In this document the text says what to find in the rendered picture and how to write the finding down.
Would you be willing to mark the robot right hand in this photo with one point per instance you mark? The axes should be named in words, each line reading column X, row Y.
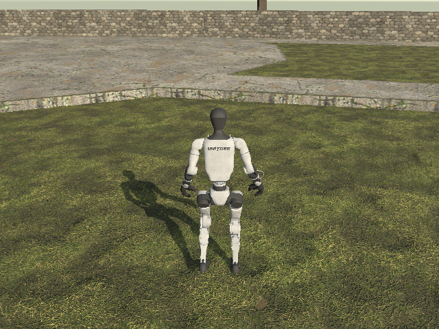
column 260, row 188

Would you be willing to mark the right robot shin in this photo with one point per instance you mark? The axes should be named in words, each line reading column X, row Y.
column 235, row 244

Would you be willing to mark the robot left forearm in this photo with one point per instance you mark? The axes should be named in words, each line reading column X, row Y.
column 187, row 179

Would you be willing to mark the left robot upper arm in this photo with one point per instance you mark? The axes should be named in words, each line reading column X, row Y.
column 194, row 155

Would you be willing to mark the robot right forearm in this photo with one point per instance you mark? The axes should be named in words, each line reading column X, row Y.
column 255, row 177

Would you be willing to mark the right robot upper arm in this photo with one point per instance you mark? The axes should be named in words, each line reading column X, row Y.
column 245, row 154

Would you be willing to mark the left robot thigh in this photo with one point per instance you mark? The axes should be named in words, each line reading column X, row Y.
column 204, row 202

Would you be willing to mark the robot left hand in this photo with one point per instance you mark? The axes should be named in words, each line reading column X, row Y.
column 190, row 188

